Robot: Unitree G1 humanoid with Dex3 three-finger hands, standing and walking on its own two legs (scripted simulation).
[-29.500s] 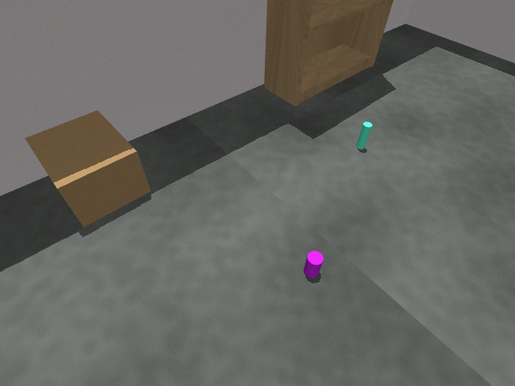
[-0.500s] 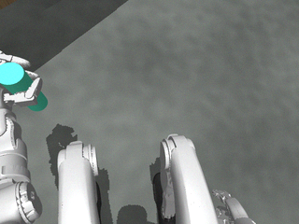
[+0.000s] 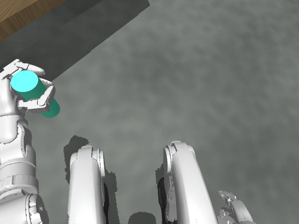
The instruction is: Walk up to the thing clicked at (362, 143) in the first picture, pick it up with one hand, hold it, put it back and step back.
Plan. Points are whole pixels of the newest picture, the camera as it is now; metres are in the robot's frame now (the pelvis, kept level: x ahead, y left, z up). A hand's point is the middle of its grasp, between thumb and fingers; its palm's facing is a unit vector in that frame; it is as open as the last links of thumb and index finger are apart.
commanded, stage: lift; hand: left
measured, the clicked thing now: (39, 97) +0.44 +0.26 -0.05
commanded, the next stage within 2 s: hold in 1.82 s
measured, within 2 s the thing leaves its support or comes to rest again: neither
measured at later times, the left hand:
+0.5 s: hand out of the picture +0.40 +0.22 +0.16, palm faces +0.21 -0.98 -0.04, open 7.1 cm
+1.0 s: hand out of the picture +0.39 +0.22 +0.29, palm faces +0.22 -0.98 -0.03, open 7.1 cm
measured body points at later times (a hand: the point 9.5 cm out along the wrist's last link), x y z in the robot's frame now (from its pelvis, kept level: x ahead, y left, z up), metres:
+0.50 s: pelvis +0.03 +0.01 +0.14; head +0.18 +0.03 +0.57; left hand +0.38 +0.28 +0.17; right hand +0.20 -0.24 +0.02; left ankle +0.09 +0.14 -0.37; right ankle +0.09 -0.13 -0.37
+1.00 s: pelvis +0.06 +0.01 +0.26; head +0.15 +0.03 +0.70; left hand +0.38 +0.27 +0.29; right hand +0.21 -0.23 +0.14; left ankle +0.09 +0.14 -0.37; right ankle +0.09 -0.13 -0.37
